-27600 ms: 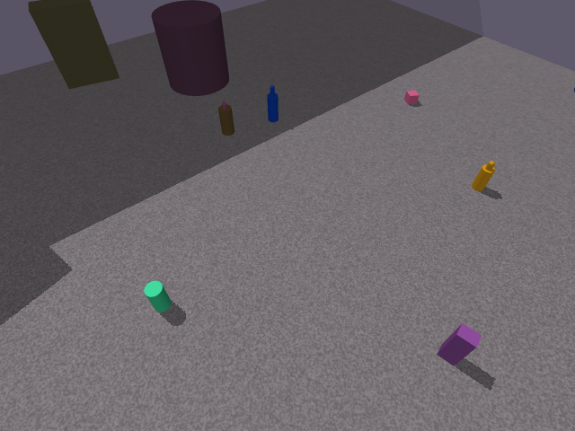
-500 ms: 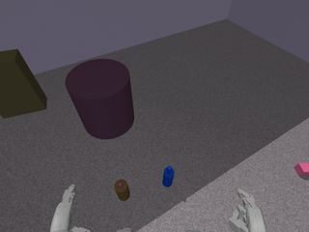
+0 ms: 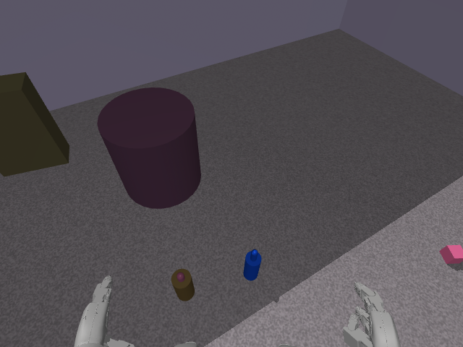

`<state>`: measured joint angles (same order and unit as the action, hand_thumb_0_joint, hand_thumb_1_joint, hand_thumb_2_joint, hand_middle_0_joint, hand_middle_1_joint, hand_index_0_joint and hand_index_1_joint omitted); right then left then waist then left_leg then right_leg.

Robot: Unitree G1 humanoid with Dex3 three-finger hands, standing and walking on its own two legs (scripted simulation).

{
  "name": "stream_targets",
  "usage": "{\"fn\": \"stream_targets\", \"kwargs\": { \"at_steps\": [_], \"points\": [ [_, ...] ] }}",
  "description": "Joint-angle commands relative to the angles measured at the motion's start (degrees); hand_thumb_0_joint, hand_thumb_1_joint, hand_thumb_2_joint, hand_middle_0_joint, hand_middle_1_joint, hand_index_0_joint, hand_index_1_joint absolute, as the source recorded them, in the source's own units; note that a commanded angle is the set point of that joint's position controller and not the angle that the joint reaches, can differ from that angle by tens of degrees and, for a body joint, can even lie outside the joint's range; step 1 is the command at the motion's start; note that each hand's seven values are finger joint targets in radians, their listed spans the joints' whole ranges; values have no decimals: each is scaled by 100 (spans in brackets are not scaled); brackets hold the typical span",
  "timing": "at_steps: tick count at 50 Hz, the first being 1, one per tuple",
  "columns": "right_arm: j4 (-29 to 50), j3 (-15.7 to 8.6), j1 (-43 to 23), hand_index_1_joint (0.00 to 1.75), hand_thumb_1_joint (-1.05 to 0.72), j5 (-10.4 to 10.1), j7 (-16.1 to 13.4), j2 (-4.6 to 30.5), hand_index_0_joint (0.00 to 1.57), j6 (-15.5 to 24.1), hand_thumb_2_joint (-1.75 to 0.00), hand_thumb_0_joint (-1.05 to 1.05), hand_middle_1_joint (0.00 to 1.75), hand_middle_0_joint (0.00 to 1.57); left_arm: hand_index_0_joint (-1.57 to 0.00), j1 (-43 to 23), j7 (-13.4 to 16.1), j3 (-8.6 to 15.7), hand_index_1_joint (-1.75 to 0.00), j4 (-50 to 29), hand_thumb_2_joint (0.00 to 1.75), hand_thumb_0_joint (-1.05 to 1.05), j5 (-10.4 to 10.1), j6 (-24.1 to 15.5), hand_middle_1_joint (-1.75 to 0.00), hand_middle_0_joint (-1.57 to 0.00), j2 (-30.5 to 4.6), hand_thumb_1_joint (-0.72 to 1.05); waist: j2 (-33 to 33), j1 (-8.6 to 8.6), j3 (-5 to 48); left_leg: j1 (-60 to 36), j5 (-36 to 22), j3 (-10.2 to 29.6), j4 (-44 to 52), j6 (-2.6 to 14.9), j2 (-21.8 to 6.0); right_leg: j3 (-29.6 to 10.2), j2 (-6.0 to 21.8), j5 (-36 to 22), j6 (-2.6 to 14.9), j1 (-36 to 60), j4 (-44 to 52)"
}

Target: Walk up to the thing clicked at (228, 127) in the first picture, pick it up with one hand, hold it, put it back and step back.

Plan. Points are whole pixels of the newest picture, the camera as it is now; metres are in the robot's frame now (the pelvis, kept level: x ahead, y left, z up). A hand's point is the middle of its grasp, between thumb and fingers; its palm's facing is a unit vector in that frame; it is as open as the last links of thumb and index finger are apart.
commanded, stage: stand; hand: left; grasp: from the side
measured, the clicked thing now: (183, 283) +0.43 +0.19 -0.63
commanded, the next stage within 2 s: none
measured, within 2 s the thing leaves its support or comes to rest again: neither
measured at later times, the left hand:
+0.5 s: hand out of the picture +0.14 +0.22 -0.11, palm faces -0.03 -0.94 -0.33, open 8.4 cm
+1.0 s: hand out of the picture +0.03 +0.26 -0.11, palm faces -0.01 -0.94 -0.35, open 7.4 cm
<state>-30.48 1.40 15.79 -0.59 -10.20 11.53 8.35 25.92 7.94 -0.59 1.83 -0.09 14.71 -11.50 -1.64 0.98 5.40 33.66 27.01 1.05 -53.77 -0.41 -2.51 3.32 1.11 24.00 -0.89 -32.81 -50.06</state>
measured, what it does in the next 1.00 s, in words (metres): rises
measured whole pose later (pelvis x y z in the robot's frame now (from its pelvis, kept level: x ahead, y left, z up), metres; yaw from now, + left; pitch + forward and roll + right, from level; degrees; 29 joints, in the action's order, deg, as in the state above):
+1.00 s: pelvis -0.02 +0.01 +0.05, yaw +0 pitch -5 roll +0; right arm -62.6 -1.3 9.7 1.6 -0.1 17.0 0.3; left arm 10.8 1.1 -0.1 62.6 1.9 -0.1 -18.3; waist -0.2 -0.8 -3.0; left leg 7.4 11.3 -1.4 -23.0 1.0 1.1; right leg 1.6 4.0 10.6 -2.3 -8.8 -24.0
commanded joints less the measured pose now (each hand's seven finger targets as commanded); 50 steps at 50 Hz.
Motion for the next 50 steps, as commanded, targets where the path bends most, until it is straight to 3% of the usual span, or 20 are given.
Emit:
{"fn": "stream_targets", "kwargs": {
  "at_steps": [1, 2, 10, 15, 16, 17, 20, 23, 29, 32, 35, 38, 43, 50],
  "points": [
    [907, -273, -327, 30, -90, 28, -87, 692, 20, 286, -90, 0, 30, 20, -20, -155, 41, 309, -21, -1039, 21, 0, 25, -284, -21, -20, -554, -40, -89, 5, 600, -333, -1190, -47, 976, 48, 176, 99, -201, -909, 143, 395, 699],
    [903, -276, -348, 30, -90, 32, -84, 696, 20, 287, -90, 0, 30, 20, -20, -152, 44, 280, -29, -1047, 29, 0, 21, -296, -29, -20, -517, -32, -139, -9, 548, -310, -1201, -32, 988, 36, 171, 111, -201, -898, 147, 401, 686],
    [931, -274, -361, 30, -90, 22, -83, 709, 20, 309, -90, 0, 30, 20, -20, -219, 49, 284, -30, -1071, 90, 0, 20, -294, -30, -20, -561, 32, -24, 8, 522, -274, -1079, -33, 987, 61, 181, 107, -195, -819, 133, 354, 738],
    [916, -272, -332, 30, -90, 21, -87, 700, 20, 304, -90, 0, 30, 20, -20, -201, 48, 291, -30, -1131, 90, 0, 18, -301, -30, -20, -549, 72, -84, 9, 584, -352, -1245, -33, 966, 41, 166, 106, -201, -945, 145, 376, 692],
    [-258, -506, -700, 30, -90, 696, 254, 1492, 20, -135, -90, 0, 30, 20, -20, -1074, -246, 565, -30, 880, 90, 0, 519, -925, -30, -20, -1342, 80, 326, -186, -331, -582, -1687, 349, 1241, 262, -89, -488, 289, -1031, 482, 764, 822],
    [-476, -560, -508, 30, -90, 718, 446, 1491, 20, -309, -90, 0, 30, 20, -20, -910, -388, 607, -30, 1394, 90, 0, 599, -1175, -30, -20, -1382, 88, 414, -200, 136, -776, -1908, 195, 1087, 390, -86, -591, 374, -1276, 587, 1016, 836],
    [-628, -579, -599, 30, -90, 478, 722, 1391, 20, -443, -90, 0, 30, 20, -20, -1061, -591, 493, -30, 2047, 90, 0, 415, -1521, -30, -20, -1485, 90, 347, -148, 176, -1034, -1337, 262, 1323, 435, 17, -833, 505, -1173, 628, 1117, 1091],
    [-899, -613, -651, 30, -90, 357, 868, 1402, 20, -449, -90, 0, 30, 20, -20, -1295, -631, 470, -30, 2719, 90, 0, 289, -1608, -30, -20, -1539, 90, 335, -175, 222, -1388, -1515, 288, 1547, 390, 13, -744, 526, -1388, 504, 1264, 1308],
    [-1527, -597, -762, 30, -90, 353, 911, 1428, 20, -567, -90, 0, 30, 20, -20, -1541, -599, 424, -30, 3867, 90, 0, 241, -1697, -30, -20, -1577, 90, 74, -176, -78, -1726, -1999, 375, 2132, 332, -100, -608, 511, -1807, 354, 1697, 1698],
    [-1849, -573, -694, 30, -90, 322, 911, 1500, 20, -609, -90, 0, 30, 20, -20, -1586, -594, 394, -30, 4318, 90, 0, 214, -1706, -30, -20, -1624, 90, 90, -146, -237, -1970, -1971, 396, 2463, 294, -130, -641, 553, -1847, 313, 1865, 2056],
    [-2096, -552, -730, 30, -90, 307, 901, 1603, 20, -657, -90, 0, 30, 20, -20, -1673, -582, 365, -30, 4703, 90, 0, 184, -1661, -30, -20, -1647, 90, -10, -150, -485, -1839, -1568, 540, 3026, 284, -235, -568, 502, -1431, 257, 2129, 2308],
    [-2348, -535, -739, 30, -90, 272, 888, 1685, 20, -649, -90, 0, 30, 20, -20, -1685, -590, 346, -30, 5040, 90, 0, 164, -1653, -30, -20, -1701, 90, -31, -176, -429, -2125, -2028, 524, 3218, 234, -272, -577, 545, -1676, 234, 2400, 2490],
    [-2652, -523, -885, 30, -90, 246, 888, 1805, 20, -671, -90, 0, 30, 20, -20, -1682, -615, 292, -30, 5521, 90, 0, 165, -1603, -30, -20, -1717, 90, -88, -208, -817, -2078, -1181, 660, 3844, 187, -340, -503, 503, -1249, 162, 2407, 2790],
    [-2937, -494, -837, 30, -90, 219, 921, 1727, 20, -681, -90, 0, 30, 20, -20, -1821, -629, 270, -30, 5850, 90, 0, 171, -1652, -30, -20, -1786, 90, 158, -141, -721, -2426, -1503, 503, 3848, 162, -292, -626, 632, -1258, 146, 2437, 3147]
  ]
}}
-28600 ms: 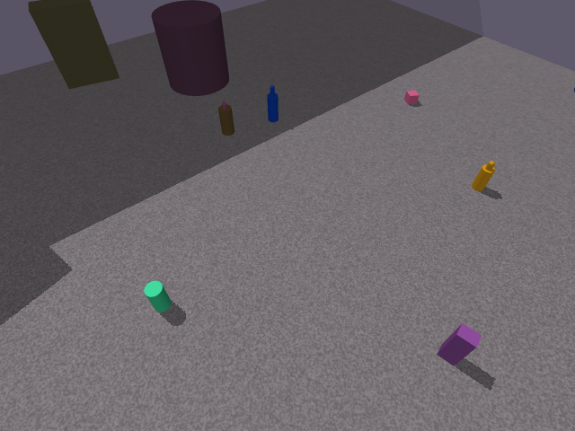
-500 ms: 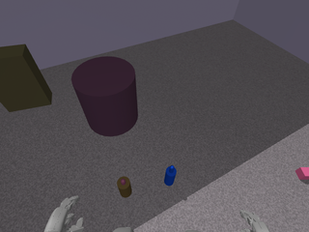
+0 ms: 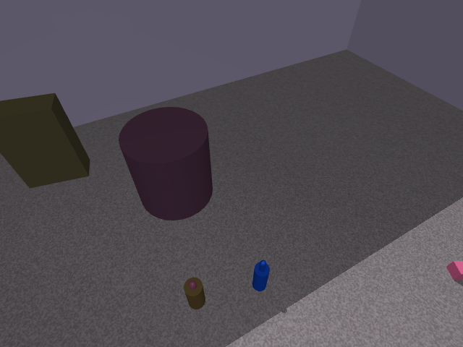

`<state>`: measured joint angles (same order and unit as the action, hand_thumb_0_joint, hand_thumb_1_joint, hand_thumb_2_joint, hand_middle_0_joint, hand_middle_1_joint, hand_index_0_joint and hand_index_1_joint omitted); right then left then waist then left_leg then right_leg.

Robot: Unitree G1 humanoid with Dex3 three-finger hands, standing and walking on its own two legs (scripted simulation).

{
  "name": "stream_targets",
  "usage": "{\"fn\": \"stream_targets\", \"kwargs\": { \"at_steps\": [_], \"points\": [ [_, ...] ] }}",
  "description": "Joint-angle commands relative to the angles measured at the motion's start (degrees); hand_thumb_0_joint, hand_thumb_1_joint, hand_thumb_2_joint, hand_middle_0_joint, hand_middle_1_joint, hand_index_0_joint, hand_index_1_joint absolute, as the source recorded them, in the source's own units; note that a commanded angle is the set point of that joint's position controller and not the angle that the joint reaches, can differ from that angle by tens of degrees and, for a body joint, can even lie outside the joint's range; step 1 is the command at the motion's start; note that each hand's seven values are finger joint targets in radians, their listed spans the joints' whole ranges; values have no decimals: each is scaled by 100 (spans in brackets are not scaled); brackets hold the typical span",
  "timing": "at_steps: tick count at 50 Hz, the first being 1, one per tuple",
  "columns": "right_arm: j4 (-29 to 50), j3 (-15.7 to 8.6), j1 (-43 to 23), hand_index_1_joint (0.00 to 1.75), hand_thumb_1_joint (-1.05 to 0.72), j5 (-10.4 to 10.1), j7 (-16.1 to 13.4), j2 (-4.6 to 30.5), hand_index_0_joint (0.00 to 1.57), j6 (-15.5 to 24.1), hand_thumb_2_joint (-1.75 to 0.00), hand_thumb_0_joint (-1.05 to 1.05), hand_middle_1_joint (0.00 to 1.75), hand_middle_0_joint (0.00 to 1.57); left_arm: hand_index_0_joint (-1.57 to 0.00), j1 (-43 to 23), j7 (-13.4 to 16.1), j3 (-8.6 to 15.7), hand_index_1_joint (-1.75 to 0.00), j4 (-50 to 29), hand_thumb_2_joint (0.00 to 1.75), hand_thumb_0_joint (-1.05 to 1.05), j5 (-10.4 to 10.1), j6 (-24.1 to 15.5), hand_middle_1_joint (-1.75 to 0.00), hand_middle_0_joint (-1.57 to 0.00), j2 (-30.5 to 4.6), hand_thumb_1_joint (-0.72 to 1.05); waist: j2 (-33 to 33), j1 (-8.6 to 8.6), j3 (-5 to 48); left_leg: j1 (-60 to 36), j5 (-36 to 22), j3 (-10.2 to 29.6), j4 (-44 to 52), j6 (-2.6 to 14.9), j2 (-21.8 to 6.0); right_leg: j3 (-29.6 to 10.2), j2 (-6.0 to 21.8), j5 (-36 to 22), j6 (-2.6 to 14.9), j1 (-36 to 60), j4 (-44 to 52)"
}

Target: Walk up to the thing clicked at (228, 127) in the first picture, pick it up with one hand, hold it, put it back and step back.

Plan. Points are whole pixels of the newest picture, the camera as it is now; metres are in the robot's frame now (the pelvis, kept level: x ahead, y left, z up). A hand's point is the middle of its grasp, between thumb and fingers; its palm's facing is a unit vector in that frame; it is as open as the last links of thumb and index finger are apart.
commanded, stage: stand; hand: left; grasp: from the side
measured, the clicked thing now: (194, 292) +0.44 +0.18 -0.68
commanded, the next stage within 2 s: step back in 1.50 s
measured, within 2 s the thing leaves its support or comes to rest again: neither
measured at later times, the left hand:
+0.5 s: hand out of the picture +0.05 +0.23 -0.16, palm faces -0.03 -0.94 -0.35, open 7.4 cm
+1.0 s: hand out of the picture +0.11 +0.23 -0.15, palm faces -0.03 -0.94 -0.35, open 7.4 cm
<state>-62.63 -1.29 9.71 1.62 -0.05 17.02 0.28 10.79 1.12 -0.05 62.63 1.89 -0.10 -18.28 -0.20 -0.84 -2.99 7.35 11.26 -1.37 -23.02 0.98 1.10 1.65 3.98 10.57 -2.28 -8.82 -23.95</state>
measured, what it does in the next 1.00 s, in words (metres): stands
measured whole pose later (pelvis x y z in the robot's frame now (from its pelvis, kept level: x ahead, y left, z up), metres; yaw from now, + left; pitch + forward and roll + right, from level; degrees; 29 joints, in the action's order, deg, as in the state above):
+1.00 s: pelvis +0.03 -0.02 +0.01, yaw -1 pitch -3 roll +0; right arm -66.0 -0.6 5.9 0.9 -0.1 18.9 0.8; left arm 5.0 0.5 0.3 66.1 1.0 -0.6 -18.4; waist -0.8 0.0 -3.2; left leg 4.3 10.5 -1.6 -17.4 -0.8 -1.2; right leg 1.6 1.6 9.6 -0.8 -6.2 -18.5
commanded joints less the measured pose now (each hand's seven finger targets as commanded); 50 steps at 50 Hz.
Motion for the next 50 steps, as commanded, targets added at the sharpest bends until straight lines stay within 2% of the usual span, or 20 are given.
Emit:
{"fn": "stream_targets", "kwargs": {
  "at_steps": [1, 4, 6, 12, 13, 14, 16, 22, 25, 30, 33, 37, 39, 41, 45, 47, 50],
  "points": [
    [245, -223, -239, 30, -90, 0, -97, 1184, 20, 107, -90, 0, 30, 20, -20, -344, 55, 218, -30, -194, 90, 0, -33, -159, -30, -20, -1107, 90, -11, 47, 6, 319, 263, 761, 837, 18, -655, -443, 316, 202, 272, 18, 555],
    [214, -219, -305, 30, -90, -6, -81, 1219, 20, 81, -90, 0, 30, 20, -20, -294, 40, 213, -30, -100, 90, 0, -28, -153, -30, -20, -1113, 90, -34, 4, -102, 500, 673, 795, 948, 22, -658, -430, 290, 423, 253, 19, 619],
    [177, -211, -281, 30, -90, -7, -71, 1219, 20, 71, -90, 0, 30, 20, -20, -296, 24, 217, -30, -53, 90, 0, -23, -141, -30, -20, -1155, 90, 40, 30, -184, 436, 923, 792, 946, 8, -652, -478, 276, 815, 259, -242, 706],
    [121, -194, -329, 30, -90, -29, -42, 1184, 20, 81, -90, 0, 30, 20, -20, -393, 39, 201, -30, -17, 90, 0, -32, -183, -30, -20, -1192, 90, 202, 50, 80, 106, 174, 661, 691, 21, -635, -632, 407, 693, 299, -216, 909],
    [80, -170, -225, 30, -90, -18, -40, 1156, 20, 74, -90, 0, 30, 20, -20, -471, 38, 221, -30, -38, 90, 0, -46, -189, -30, -20, -1247, 90, 126, 92, 36, 223, 298, 636, 707, 11, -621, -627, 387, 673, 274, -187, 891],
    [76, -179, -282, 30, -90, -20, -43, 1193, 20, 69, -90, 0, 30, 20, -20, -428, 38, 215, -30, -5, 90, 0, -48, -181, -30, -20, -1226, 90, 136, 55, -17, 222, 372, 651, 700, 19, -627, -633, 390, 791, 289, -228, 905],
    [70, -173, -271, 30, -90, -22, -43, 1175, 20, 64, -90, 0, 30, 20, -20, -464, 37, 221, -30, 10, 90, 0, -58, -173, -30, -20, -1258, 90, 138, 82, 114, 108, 218, 627, 693, 20, -658, -669, 419, 685, 309, -213, 926],
    [20, -133, -219, 30, -90, -27, -41, 1202, 20, 67, -90, 0, 30, 20, -20, -540, 16, 233, -30, 32, 90, 0, -72, -161, -30, -20, -1278, 90, 142, 70, -4, 275, 317, 615, 740, 1, -664, -689, 396, 804, 297, -206, 926],
    [21, -131, -275, 30, -90, -38, -48, 1208, 20, 89, -90, 0, 30, 20, -20, -534, 15, 230, -30, 38, 90, 0, -86, -179, -30, -20, -1225, 90, 30, 48, 246, 138, -164, 597, 721, 10, -728, -630, 398, 159, 317, 90, 817],
    [-26, -109, -288, 30, -90, -45, -70, 1269, 20, 110, -90, 0, 30, 20, -20, -633, -2, 242, -30, 43, 90, 0, -101, -177, -30, -20, -1230, 90, -33, 61, 236, 134, -223, 571, 782, -13, -743, -604, 359, -130, 298, 194, 799],
    [-24, -112, -352, 30, -90, -60, -87, 1294, 20, 120, -90, 0, 30, 20, -20, -618, -3, 234, -30, 73, 90, 0, -90, -161, -30, -20, -1182, 90, -37, 59, 356, -16, -512, 571, 780, -24, -803, -552, 372, -544, 310, 273, 734],
    [-67, -87, -329, 30, -90, -61, -89, 1261, 20, 121, -90, 0, 30, 20, -20, -655, -13, 220, -30, 100, 90, 0, -116, -157, -30, -20, -1149, 90, 63, 65, 252, -25, -549, 551, 848, -44, -805, -531, 352, -525, 284, 249, 762],
    [-50, -109, -425, 30, -90, -56, -96, 1321, 20, 137, -90, 0, 30, 20, -20, -659, -18, 228, -30, 88, 90, 0, -111, -161, -30, -20, -1152, 90, -22, 45, 382, -184, -756, 534, 800, -47, -825, -549, 374, -766, 293, 311, 755],
    [-63, -108, -396, 30, -90, -54, -104, 1334, 20, 134, -90, 0, 30, 20, -20, -719, -15, 250, -30, 74, 90, 0, -112, -152, -30, -20, -1212, 90, 3, 64, 315, -88, -624, 523, 865, -60, -819, -559, 371, -698, 285, 316, 786],
    [-48, -125, -466, 30, -90, -63, -105, 1364, 20, 156, -90, 0, 30, 20, -20, -744, -3, 249, -30, 50, 90, 0, -121, -176, -30, -20, -1191, 90, 52, 71, 578, -400, -1313, 507, 750, -64, -883, -518, 402, -1338, 287, 439, 700],
    [-60, -127, -481, 30, -90, -63, -110, 1358, 20, 148, -90, 0, 30, 20, -20, -776, 2, 252, -30, 38, 90, 0, -121, -177, -30, -20, -1214, 90, 22, 76, 585, -417, -1350, 480, 749, -61, -883, -532, 418, -1445, 288, 476, 693],
    [-57, -109, -505, 30, -90, -62, -106, 1310, 20, 142, -90, 0, 30, 20, -20, -779, -2, 252, -30, 52, 90, 0, -132, -162, -30, -20, -1193, 90, 65, 73, 428, -312, -1146, 474, 823, -77, -878, -504, 393, -1181, 281, 412, 722]
  ]
}}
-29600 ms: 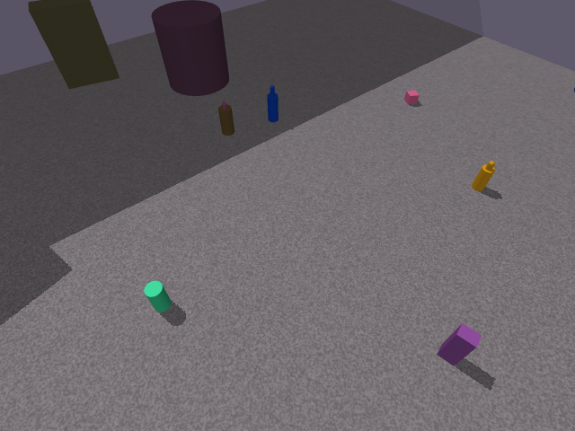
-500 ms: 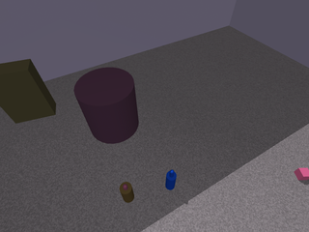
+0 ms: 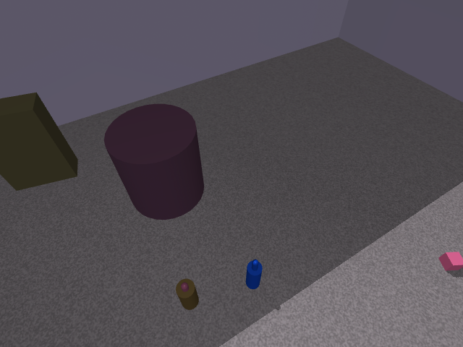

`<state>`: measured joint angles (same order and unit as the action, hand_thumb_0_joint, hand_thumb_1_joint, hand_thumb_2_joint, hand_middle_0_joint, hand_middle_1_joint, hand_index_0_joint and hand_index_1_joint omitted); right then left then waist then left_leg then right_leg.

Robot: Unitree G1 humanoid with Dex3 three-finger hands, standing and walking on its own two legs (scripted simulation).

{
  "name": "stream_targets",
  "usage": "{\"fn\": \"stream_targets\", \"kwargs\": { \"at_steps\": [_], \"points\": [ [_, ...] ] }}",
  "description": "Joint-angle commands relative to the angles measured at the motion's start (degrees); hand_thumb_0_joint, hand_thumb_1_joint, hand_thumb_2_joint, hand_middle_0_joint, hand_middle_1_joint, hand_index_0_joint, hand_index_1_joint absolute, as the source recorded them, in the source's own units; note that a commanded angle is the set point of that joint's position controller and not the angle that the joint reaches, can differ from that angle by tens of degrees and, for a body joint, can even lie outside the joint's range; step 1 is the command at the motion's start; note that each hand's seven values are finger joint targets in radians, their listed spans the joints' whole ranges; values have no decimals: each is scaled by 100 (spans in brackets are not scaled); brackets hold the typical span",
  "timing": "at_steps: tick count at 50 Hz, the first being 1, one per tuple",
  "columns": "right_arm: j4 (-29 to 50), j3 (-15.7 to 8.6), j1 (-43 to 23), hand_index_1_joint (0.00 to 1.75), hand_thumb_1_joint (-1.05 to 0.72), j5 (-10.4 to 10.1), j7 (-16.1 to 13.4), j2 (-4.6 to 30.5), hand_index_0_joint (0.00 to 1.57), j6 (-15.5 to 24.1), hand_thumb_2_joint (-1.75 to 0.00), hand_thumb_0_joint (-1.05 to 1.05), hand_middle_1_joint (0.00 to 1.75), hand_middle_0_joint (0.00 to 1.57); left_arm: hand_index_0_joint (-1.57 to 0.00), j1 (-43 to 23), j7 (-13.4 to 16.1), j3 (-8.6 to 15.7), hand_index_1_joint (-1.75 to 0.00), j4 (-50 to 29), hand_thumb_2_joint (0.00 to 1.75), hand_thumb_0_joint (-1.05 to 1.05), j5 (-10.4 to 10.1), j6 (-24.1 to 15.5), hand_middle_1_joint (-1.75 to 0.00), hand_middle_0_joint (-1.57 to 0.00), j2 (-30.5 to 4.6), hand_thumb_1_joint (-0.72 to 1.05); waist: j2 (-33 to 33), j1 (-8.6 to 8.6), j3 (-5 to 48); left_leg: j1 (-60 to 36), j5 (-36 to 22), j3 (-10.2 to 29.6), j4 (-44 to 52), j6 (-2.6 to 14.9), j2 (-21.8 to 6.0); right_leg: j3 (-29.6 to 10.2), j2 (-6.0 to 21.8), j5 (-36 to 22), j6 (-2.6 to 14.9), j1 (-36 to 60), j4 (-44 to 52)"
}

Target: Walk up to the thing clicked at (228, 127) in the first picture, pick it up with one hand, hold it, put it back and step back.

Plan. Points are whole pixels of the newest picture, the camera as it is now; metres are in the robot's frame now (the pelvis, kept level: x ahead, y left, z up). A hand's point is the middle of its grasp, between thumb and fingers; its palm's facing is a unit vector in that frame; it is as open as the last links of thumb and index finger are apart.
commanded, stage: stand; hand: left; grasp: from the side
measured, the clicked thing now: (187, 293) +0.41 +0.21 -0.69
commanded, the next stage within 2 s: step back in 0.50 s
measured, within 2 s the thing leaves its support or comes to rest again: neither
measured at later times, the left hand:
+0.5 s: hand out of the picture +0.07 +0.24 -0.16, palm faces -0.02 -0.94 -0.35, open 7.4 cm
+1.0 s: hand out of the picture +0.07 +0.31 -0.18, palm faces -0.08 -0.93 -0.36, open 7.4 cm
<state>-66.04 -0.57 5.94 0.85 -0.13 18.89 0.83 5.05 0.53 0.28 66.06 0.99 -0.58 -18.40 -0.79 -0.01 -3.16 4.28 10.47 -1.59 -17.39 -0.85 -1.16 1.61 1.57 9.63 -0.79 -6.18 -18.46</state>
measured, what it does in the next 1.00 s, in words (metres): lifts its right foot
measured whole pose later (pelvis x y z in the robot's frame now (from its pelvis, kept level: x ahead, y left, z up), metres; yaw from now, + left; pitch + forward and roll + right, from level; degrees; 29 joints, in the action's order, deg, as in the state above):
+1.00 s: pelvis -0.08 +0.05 -0.02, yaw -2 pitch -1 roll -2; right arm -53.6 -3.2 8.6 1.4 -0.7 20.1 -1.3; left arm 2.4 1.6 3.2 50.8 0.8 3.7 -23.0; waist 2.5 1.6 -11.6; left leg 15.9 16.1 -0.4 -32.8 3.2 0.8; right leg -9.1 -7.0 28.7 -0.2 -26.4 -66.0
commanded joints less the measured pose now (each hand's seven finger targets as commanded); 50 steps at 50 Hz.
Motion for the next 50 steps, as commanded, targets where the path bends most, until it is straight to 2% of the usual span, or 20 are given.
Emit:
{"fn": "stream_targets", "kwargs": {
  "at_steps": [1, 11, 21, 24, 25, 27, 29, 32, 33, 34, 36, 38, 39, 40, 41, 42, 43, 44, 45, 50],
  "points": [
    [285, -189, -150, 30, -90, 15, -99, 1154, 20, 74, -90, 0, 30, 20, -20, -225, 58, 212, -30, -290, 90, 0, -31, -104, -30, -20, -1154, 90, 73, -5, 425, 37, -935, 492, 256, 120, -650, -499, 631, -1011, 128, 147, 215],
    [319, -209, -266, 30, -90, 9, -84, 1158, 20, 86, -90, 0, 30, 20, -20, -226, 51, 230, -30, -326, 90, 0, -27, -123, -30, -20, -1234, 90, 98, -4, 562, -166, -1093, 460, 251, 116, -686, -529, 649, -1208, 163, 137, 198],
    [322, -190, -247, 30, -90, 9, -62, 1161, 20, 72, -90, 0, 30, 20, -20, -179, 34, 240, -30, -315, 90, 0, -27, -112, -30, -20, -1274, 90, 78, -12, 345, 5, -512, 473, 383, 92, -658, -554, 595, -604, 172, -7, 312],
    [331, -191, -229, 30, -90, 6, -59, 1176, 20, 75, -90, 0, 30, 20, -20, -152, 30, 243, -30, -331, 90, 0, -37, -119, -30, -20, -1273, 90, 60, -7, 440, -47, -632, 465, 355, 118, -665, -574, 615, -800, 189, 39, 280],
    [465, -330, -366, 30, -90, -34, -38, 1524, 20, -24, -90, 0, 30, 20, -20, -124, 38, 514, -30, -475, 90, 0, -141, -65, -30, -20, -1711, 90, 223, -50, -159, 405, -1354, 513, -333, 289, -560, -682, 579, -1822, 219, -359, -119],
    [612, -332, -183, 30, -90, -101, -37, 1371, 20, -76, -90, 0, 30, 20, -20, -36, 69, 558, -30, -655, 90, 0, -151, -39, -30, -20, -1719, 90, 360, 4, 329, 343, -1482, 296, -936, 296, -411, -800, 748, -2348, 489, -231, -262],
    [754, -379, -63, 30, -90, -116, -36, 1321, 20, -148, -90, 0, 30, 20, -20, -95, 79, 618, -30, -884, 90, 0, -129, 3, -30, -20, -1814, 90, 511, 13, 675, 428, -1046, 166, -1592, 272, -128, -1114, 1088, -2447, 874, -248, -249],
    [940, -460, 217, 30, -90, -62, 7, 1259, 20, -301, -90, 0, 30, 20, -20, -467, 93, 653, -30, -1308, 90, 0, 23, 64, -30, -20, -1931, 90, 1185, 49, 671, 855, 1865, 243, -3221, 321, 330, -1745, 1867, -2172, 1551, -766, -122],
    [1026, -469, 307, 30, -90, -66, 28, 1238, 20, -341, -90, 0, 30, 20, -20, -570, 94, 669, -30, -1421, 90, 0, 74, 76, -30, -20, -1918, 90, 1193, 116, 625, 993, 2095, 497, -3454, 380, 254, -1568, 1844, -2141, 1605, -856, -299],
    [1087, -503, 409, 30, -90, -99, 48, 1284, 20, -345, -90, 0, 30, 20, -20, -700, 108, 646, -30, -1532, 90, 0, 92, 91, -30, -20, -1855, 90, 1219, 182, 661, 986, 1995, 638, -3496, 418, 194, -1447, 1746, -2237, 1516, -910, -480],
    [1107, -515, 648, 30, -90, -112, 26, 1303, 20, -290, -90, 0, 30, 20, -20, -778, 125, 576, -30, -1652, 90, 0, 94, 135, -30, -20, -1718, 90, 1122, 255, 764, 1068, 1351, 450, -2508, 348, 137, -1155, 1423, -2212, 1208, -591, -949],
    [1110, -541, 721, 30, -90, 27, 6, 1294, 20, -210, -90, 0, 30, 20, -20, -642, 92, 526, -30, -1733, 90, 0, -2, 249, -30, -20, -1642, 90, 565, 249, 627, 738, -201, 210, -910, 256, 143, -822, 935, -1556, 809, -752, -1641],
    [1178, -618, 621, 30, -90, 149, -17, 1559, 20, -174, -90, 0, 30, 20, -20, -522, 79, 477, -30, -1792, 90, 0, -62, 314, -30, -20, -1406, 90, -280, 160, 524, 652, -1351, 1147, -361, 362, -540, -585, 331, -585, 523, -1118, -2341],
    [1294, -710, 507, 30, -90, 215, -28, 2001, 20, -125, -90, 0, 30, 20, -20, -345, 98, 442, -30, -1844, 90, 0, -98, 348, -30, -20, -1134, 90, -1187, 20, 490, 176, -2722, 2410, -203, 723, -1459, -554, -622, 2099, 308, -2069, -3066],
    [1419, -785, 460, 30, -90, 132, -32, 2363, 20, -112, -90, 0, 30, 20, -20, -405, 169, 493, -30, -1848, 90, 0, -35, 365, -30, -20, -1322, 90, -1199, 235, 558, 571, -3180, 2733, -312, 1284, -1931, -1147, -758, 2841, 239, -1954, -3902],
    [1481, -776, 338, 30, -90, 123, -60, 2216, 20, -100, -90, 0, 30, 20, -20, -496, 205, 520, -30, -1760, 90, 0, -2, 375, -30, -20, -1393, 90, -968, 261, 575, 583, -3104, 2738, -329, 1438, -1951, -1398, -789, 2743, 257, -1949, -4492],
    [1551, -692, 94, 30, -90, 87, -110, 1981, 20, -84, -90, 0, 30, 20, -20, -388, 215, 514, -30, -1735, 90, 0, -34, 372, -30, -20, -1425, 90, -694, 125, 578, 381, -3359, 2216, -602, 1428, -1684, -1503, -767, 2476, 240, -2143, -4910],
    [1644, -650, -172, 30, -90, 119, -152, 1799, 20, -73, -90, 0, 30, 20, -20, -128, 211, 498, -30, -1686, 90, 0, -92, 374, -30, -20, -1414, 90, -604, -72, 569, 215, -3421, 1675, -836, 1242, -1310, -1503, -787, 2149, 226, -2394, -5100],
    [1714, -630, -143, 30, -90, 113, -178, 1763, 20, -68, -90, 0, 30, 20, -20, 18, 194, 519, -30, -1698, 90, 0, -90, 374, -30, -20, -1437, 90, -750, -119, 534, 213, -3377, 1538, -915, 1199, -1232, -1419, -778, 1983, 203, -2408, -5213],
    [1783, -647, 457, 30, -90, 50, -235, 1614, 20, -70, -90, 0, 30, 20, -20, -81, 128, 618, -30, -2019, 90, 0, 0, 310, -30, -20, -1418, 90, -523, 198, 571, -470, -3408, 1597, -1084, 1419, -1317, -1186, -684, 2023, -77, -2393, -4596]
  ]
}}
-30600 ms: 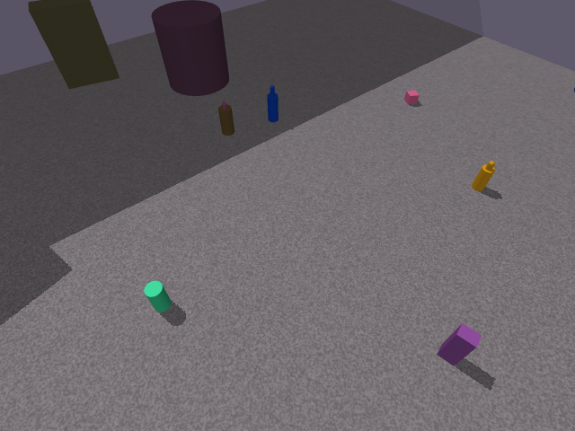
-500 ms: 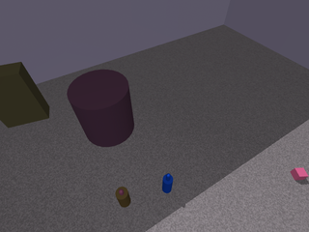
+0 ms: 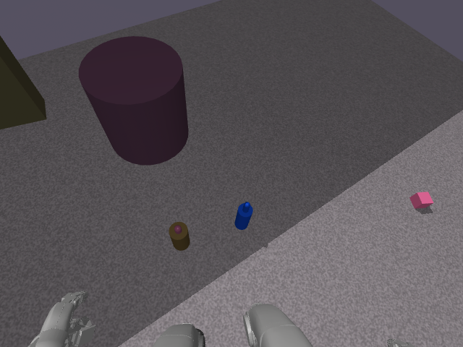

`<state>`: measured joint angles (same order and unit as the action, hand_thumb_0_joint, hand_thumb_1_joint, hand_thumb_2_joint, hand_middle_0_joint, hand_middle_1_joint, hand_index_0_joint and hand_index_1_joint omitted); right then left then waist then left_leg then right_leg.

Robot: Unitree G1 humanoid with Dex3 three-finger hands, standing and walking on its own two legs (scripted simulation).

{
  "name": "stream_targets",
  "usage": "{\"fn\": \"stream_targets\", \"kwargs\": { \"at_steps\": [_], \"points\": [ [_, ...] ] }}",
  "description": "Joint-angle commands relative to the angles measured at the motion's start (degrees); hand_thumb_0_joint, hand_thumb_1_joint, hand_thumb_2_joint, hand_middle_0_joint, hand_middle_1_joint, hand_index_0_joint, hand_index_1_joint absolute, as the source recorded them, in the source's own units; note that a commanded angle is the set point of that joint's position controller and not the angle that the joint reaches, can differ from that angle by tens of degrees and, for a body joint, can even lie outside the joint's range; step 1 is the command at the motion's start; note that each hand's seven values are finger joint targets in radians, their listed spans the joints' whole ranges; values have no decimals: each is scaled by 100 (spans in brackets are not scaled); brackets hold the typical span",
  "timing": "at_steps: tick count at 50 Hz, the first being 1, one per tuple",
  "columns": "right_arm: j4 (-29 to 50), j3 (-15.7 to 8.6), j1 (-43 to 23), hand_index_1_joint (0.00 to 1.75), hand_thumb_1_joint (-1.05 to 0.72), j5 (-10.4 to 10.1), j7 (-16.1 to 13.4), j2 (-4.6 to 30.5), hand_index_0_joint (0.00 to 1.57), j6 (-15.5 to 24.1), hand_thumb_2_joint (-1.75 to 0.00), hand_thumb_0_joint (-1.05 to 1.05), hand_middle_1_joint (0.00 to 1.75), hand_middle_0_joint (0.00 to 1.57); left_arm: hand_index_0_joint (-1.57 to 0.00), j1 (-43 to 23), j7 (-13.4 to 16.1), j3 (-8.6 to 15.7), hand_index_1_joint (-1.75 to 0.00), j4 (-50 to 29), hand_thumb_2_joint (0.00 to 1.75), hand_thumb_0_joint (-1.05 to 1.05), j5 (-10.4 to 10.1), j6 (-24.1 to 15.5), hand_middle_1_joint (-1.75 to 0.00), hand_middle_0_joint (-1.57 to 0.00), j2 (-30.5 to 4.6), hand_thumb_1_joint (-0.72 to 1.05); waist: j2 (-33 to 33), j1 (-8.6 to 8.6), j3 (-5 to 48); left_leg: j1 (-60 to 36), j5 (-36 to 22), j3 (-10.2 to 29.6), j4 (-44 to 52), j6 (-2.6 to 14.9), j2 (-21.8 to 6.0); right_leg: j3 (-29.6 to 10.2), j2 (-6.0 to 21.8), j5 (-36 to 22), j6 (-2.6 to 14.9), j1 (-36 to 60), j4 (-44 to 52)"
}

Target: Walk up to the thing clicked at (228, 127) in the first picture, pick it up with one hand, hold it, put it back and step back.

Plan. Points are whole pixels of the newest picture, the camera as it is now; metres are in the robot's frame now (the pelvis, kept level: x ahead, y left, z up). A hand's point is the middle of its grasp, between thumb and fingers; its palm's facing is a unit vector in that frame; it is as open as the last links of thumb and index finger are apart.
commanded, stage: step back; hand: left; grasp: from the side
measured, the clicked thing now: (179, 235) +0.48 +0.17 -0.67
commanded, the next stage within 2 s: none
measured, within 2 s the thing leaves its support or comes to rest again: neither
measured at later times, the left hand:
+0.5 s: hand out of the picture +0.02 +0.25 -0.15, palm faces -0.03 -0.92 -0.39, open 7.4 cm
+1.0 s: hand out of the picture -0.17 +0.24 -0.16, palm faces -0.08 -0.91 -0.40, open 7.4 cm
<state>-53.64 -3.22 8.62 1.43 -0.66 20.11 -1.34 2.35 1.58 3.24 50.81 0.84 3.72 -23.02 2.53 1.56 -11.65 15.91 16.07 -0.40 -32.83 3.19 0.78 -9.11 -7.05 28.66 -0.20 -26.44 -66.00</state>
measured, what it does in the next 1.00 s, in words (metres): walks backwards: right foot, then left foot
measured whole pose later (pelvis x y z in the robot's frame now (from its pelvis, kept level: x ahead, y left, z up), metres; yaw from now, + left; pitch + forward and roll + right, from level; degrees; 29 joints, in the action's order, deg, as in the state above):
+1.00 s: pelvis -0.27 -0.03 -0.02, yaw -4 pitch -3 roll -2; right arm -46.3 -3.4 5.8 1.0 -0.7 23.6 -2.3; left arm 11.0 -0.5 4.9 48.2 2.2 3.1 -21.7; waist -2.7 -0.4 -10.3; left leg 27.7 17.5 3.8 -43.1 -0.4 -3.2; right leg -2.1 -2.3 22.7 -0.6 -13.7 -38.5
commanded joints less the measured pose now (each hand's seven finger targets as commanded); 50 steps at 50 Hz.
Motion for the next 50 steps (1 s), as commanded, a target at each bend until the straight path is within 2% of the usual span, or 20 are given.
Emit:
{"fn": "stream_targets", "kwargs": {
  "at_steps": [1, 7, 10, 11, 13, 14, 17, 23, 26, 27, 28, 29, 32, 37, 42, 45, 47, 48, 49, 50],
  "points": [
    [553, -398, 234, 30, -90, -7, -186, 1546, 20, 141, -90, 0, 30, 20, -20, 203, 19, 329, -30, -559, 90, 0, 7, -128, -30, -20, -927, 90, -928, 78, 1438, -1777, -3955, 1529, 409, 1109, -1599, -82, 244, 159, -147, -390, 461],
    [750, -409, 119, 30, -90, -11, -149, 1665, 20, 100, -90, 0, 30, 20, -20, 638, -46, 344, -30, -564, 90, 0, 23, -196, -30, -20, -788, 90, -1171, 0, 1789, -1446, -3047, 1367, 243, 951, -1517, 534, 545, -209, 14, 581, 2477],
    [814, -367, -182, 30, -90, -74, -108, 1655, 20, 43, -90, 0, 30, 20, -20, 1169, -64, 393, -30, -313, 90, 0, 97, -241, -30, -20, -802, 90, -962, -291, 1762, -380, -2073, 1234, 38, 572, -1388, 748, 562, -1524, 213, 1759, 3909],
    [833, -306, -170, 30, -90, -120, -92, 1480, 20, 41, -90, 0, 30, 20, -20, 1198, -56, 452, -30, -366, 90, 0, 156, -284, -30, -20, -1042, 90, -458, -294, 1773, 227, -1358, 1057, -238, 279, -1096, 37, 1017, -1918, 383, 2072, 4088],
    [881, -281, -486, 30, -90, -142, -135, 1239, 20, -3, -90, 0, 30, 20, -20, 664, -93, 607, -30, -663, 90, 0, 115, -288, -30, -20, -1808, 90, 1395, -437, 1174, 914, 1881, 282, -2473, -288, 491, -2145, 2863, -2930, 1860, 1052, 4712],
    [795, -309, -279, 30, -90, -102, -142, 1356, 20, -48, -90, 0, 30, 20, -20, 424, -85, 580, -30, -834, 90, 0, 129, -324, -30, -20, -1656, 90, 1052, -313, 983, 808, 2038, 830, -3351, -334, 445, -2164, 2939, -3116, 1887, 650, 4714],
    [603, -257, 216, 30, -90, -181, -122, 1347, 20, -5, -90, 0, 30, 20, -20, -55, -1, 465, -30, -1005, 90, 0, 94, -309, -30, -20, -1175, 90, 621, -47, 919, 930, 1327, 837, -3646, -373, 645, -618, 2020, -3893, 1383, 948, 4181],
    [750, -177, 254, 30, -90, -93, -127, 1200, 20, 106, -90, 0, 30, 20, -20, 539, 18, 447, -30, -1084, 90, 0, 121, -213, -30, -20, -1121, 90, 867, -355, 1502, 826, 1314, 322, -916, -384, 139, -416, 1963, -4505, 1206, 2506, 3449],
    [591, -292, 608, 30, -90, 4, -92, 1190, 20, 172, -90, 0, 30, 20, -20, 446, -52, 366, -30, -1179, 90, 0, 21, -92, -30, -20, -1117, 90, 410, -117, 1494, -465, -767, 103, 1164, -261, 55, -117, 1571, -3571, 746, 1687, 2793],
    [663, -384, 483, 30, -90, 110, -94, 1510, 20, 205, -90, 0, 30, 20, -20, 623, -74, 318, -30, -1215, 90, 0, 3, -68, -30, -20, -897, 90, -281, -212, 1565, -1006, -1431, 1228, 1192, -13, -756, 45, 1131, -2354, 446, 777, 2408],
    [779, -514, 254, 30, -90, 76, -36, 2250, 20, 191, -90, 0, 30, 20, -20, 365, -37, 303, -30, -1335, 90, 0, -28, -91, -30, -20, -846, 90, -1690, -71, 1477, -772, -2353, 2742, 1363, 812, -2060, 633, 136, 135, 168, -16, 1533],
    [818, -551, 338, 30, -90, 79, -46, 2333, 20, 208, -90, 0, 30, 20, -20, -44, 40, 440, -30, -1256, 90, 0, 68, -98, -30, -20, -1060, 90, -1544, 276, 1322, -72, -2485, 3379, 1438, 1410, -2505, -78, 167, 965, 89, 226, 326],
    [856, -337, -250, 30, -90, 51, -149, 1642, 20, 231, -90, 0, 30, 20, -20, 581, 26, 432, -30, -955, 90, 0, -60, -79, -30, -20, -949, 90, -777, -349, 1275, -642, -3335, 1557, 741, 869, -1556, -398, 92, 200, 163, -330, -638],
    [946, -375, 169, 30, -90, 21, -175, 1523, 20, 214, -90, 0, 30, 20, -20, 709, -26, 500, -30, -980, 90, 0, 45, -85, -30, -20, -958, 90, -931, -56, 1335, -1184, -3253, 1466, 605, 1081, -1559, -161, 121, 79, -158, -403, -355],
    [1091, -420, 146, 30, -90, 64, -151, 1704, 20, 158, -90, 0, 30, 20, -20, 787, -90, 462, -30, -932, 90, 0, 32, -133, -30, -20, -901, 90, -1258, 24, 1541, -969, -2621, 1299, 488, 1076, -1574, 378, 504, 96, -160, 403, 1526],
    [1178, -440, -91, 30, -90, 43, -100, 1838, 20, 69, -90, 0, 30, 20, -20, 1344, -153, 469, -30, -638, 90, 0, 44, -161, -30, -20, -842, 90, -1528, -189, 1747, -458, -1825, 1251, 396, 821, -1437, 793, 559, -600, 22, 1309, 3119],
    [1224, -378, -297, 30, -90, -37, -74, 1664, 20, -5, -90, 0, 30, 20, -20, 1792, -146, 522, -30, -415, 90, 0, 130, -208, -30, -20, -976, 90, -1137, -460, 1743, 428, -1029, 1049, -101, 318, -1085, 628, 716, -1374, 239, 2049, 4041],
    [1297, -288, -186, 30, -90, -71, -67, 1343, 20, -19, -90, 0, 30, 20, -20, 1662, -159, 635, -30, -547, 90, 0, 220, -245, -30, -20, -1390, 90, 71, -394, 1459, 1521, 242, 875, -967, -58, -275, -986, 1613, -862, 531, 2120, 4427],
    [1361, -302, -424, 30, -90, -107, -172, 1216, 20, -13, -90, 0, 30, 20, -20, 1102, -161, 765, -30, -774, 90, 0, 168, -204, -30, -20, -2040, 90, 1395, -551, 1179, 1484, 1865, 485, -2394, -343, 525, -2134, 2877, -1115, 1522, 793, 4950],
    [1258, -384, -328, 30, -90, -92, -202, 1452, 20, -33, -90, 0, 30, 20, -20, 698, -139, 740, -30, -987, 90, 0, 178, -237, -30, -20, -2071, 90, 1288, -429, 850, 1149, 1953, 961, -3320, -412, 302, -2456, 3198, -1112, 1799, -89, 5085]
  ]
}}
